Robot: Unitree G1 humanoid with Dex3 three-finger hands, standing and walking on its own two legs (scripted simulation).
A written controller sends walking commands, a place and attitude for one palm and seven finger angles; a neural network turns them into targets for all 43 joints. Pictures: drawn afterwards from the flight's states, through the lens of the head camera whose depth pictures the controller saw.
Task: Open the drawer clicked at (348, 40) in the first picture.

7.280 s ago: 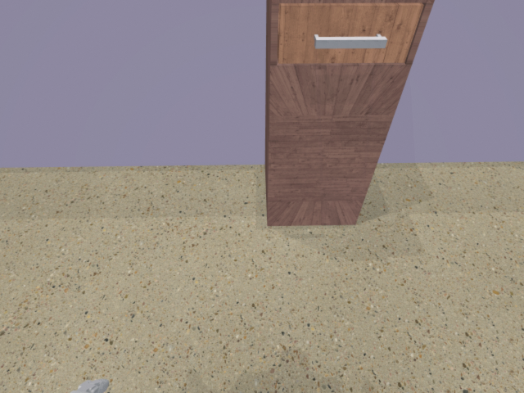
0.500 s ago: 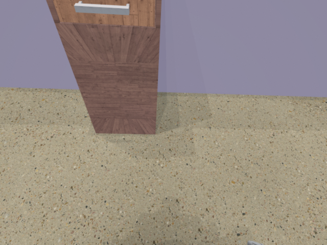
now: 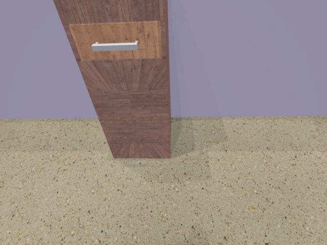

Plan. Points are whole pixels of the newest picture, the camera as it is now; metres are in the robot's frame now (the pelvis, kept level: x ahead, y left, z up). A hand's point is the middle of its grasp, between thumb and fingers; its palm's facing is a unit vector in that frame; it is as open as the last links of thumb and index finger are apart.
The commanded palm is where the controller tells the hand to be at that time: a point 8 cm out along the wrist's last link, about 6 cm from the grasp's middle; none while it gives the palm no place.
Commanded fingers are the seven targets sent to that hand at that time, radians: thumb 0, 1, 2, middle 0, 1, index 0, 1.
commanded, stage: take the last steps up to it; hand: left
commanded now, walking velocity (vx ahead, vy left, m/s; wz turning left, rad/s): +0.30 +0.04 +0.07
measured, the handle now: (115, 45) +0.87 +0.26 +0.13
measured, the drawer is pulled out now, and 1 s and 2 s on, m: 0.00 0.00 0.00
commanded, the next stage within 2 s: come to a stop and stand still in 0.84 s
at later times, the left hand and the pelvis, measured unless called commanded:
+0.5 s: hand out of the picture +0.02 +0.20 -0.18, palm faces +0.17 -0.98 -0.11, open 7.4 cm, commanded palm none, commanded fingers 0.00 0.90 0.90 -0.20 -0.30 -0.20 -0.30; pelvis +0.16 +0.08 -0.02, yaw +2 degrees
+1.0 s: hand (112, 167) +0.43 +0.23 -0.16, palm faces -0.07 -0.98 -0.20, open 7.4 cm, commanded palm none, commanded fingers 0.00 0.90 0.90 -0.20 -0.30 -0.20 -0.30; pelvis +0.32 +0.07 +0.00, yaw -2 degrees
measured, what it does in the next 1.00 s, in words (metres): walks ahead: left foot, then right foot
